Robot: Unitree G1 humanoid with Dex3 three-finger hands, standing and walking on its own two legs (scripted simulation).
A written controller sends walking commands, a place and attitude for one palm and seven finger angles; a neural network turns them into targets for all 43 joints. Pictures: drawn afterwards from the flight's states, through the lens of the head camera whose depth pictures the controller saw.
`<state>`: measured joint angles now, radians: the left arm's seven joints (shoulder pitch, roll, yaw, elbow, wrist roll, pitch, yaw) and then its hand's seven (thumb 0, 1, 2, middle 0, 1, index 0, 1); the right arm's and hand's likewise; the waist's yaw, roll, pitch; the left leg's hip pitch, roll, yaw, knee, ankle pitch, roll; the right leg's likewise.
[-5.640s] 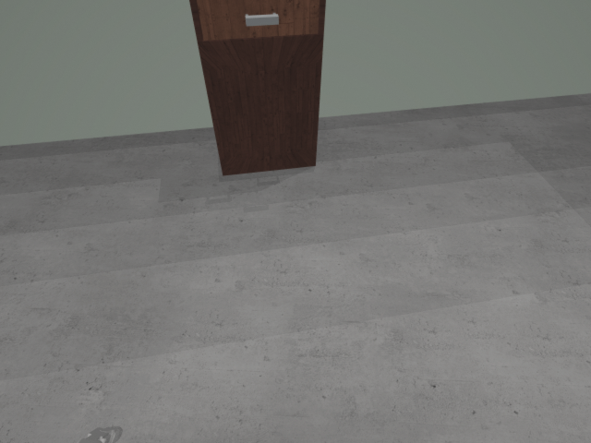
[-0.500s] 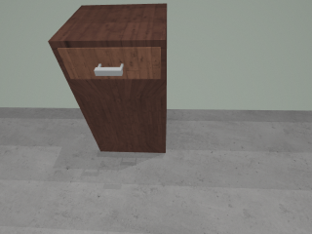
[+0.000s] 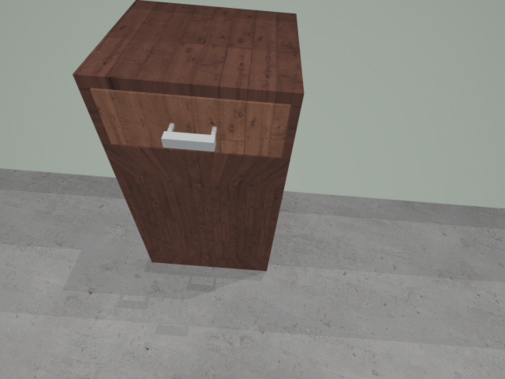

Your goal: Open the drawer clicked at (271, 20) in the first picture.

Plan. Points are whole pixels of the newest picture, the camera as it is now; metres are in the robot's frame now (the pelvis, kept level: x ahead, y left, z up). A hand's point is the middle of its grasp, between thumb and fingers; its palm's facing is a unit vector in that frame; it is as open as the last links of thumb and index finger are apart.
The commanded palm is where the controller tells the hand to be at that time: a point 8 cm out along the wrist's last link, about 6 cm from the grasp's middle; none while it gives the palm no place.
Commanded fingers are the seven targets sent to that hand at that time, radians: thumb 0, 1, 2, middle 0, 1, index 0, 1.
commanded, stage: take the last steps up to it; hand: left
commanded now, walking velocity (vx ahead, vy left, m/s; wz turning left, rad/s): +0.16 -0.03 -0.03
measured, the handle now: (191, 135) +0.62 +0.19 -0.01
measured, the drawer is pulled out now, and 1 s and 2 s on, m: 0.00 0.00 0.00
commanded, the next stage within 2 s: come to a stop and stand still in 0.04 s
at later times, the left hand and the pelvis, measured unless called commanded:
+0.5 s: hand (177, 358) +0.18 +0.15 -0.16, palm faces +0.04 -0.98 -0.22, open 7.3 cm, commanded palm none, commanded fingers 0.00 0.90 0.90 -0.20 -0.30 -0.20 -0.30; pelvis +0.08 -0.02 +0.00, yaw +2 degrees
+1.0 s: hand out of the picture +0.03 +0.17 -0.17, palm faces +0.02 -0.98 -0.21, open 7.4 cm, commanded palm none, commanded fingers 0.00 0.90 0.90 -0.20 -0.30 -0.20 -0.30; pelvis +0.06 -0.01 +0.01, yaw +0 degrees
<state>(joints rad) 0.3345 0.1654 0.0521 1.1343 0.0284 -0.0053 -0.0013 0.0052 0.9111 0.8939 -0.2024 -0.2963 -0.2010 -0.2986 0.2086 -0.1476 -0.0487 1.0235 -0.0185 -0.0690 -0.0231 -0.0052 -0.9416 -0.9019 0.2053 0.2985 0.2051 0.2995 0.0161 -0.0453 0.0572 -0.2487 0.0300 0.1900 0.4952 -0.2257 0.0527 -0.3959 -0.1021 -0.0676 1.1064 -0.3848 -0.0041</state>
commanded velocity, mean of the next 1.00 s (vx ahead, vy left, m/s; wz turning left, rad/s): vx -0.04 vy -0.01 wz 0.00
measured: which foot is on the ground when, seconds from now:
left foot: down 0.00-0.34, up 0.36-0.62, down 0.64-1.00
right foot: up 0.00-0.26, down 0.28-0.64, up 0.66-0.90, down 0.92-1.00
